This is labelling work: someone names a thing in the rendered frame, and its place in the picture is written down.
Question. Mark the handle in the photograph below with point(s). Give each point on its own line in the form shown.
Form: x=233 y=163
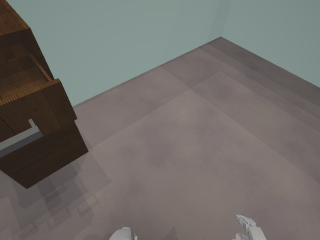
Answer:
x=20 y=140

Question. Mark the cabinet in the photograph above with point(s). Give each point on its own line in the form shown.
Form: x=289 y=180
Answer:
x=39 y=159

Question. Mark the right robot hand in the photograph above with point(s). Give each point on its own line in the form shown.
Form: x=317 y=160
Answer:
x=254 y=232

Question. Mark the drawer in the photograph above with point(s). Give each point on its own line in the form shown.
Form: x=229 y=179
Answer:
x=27 y=92

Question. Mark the left robot thigh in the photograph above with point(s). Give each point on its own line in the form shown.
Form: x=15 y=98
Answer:
x=124 y=234

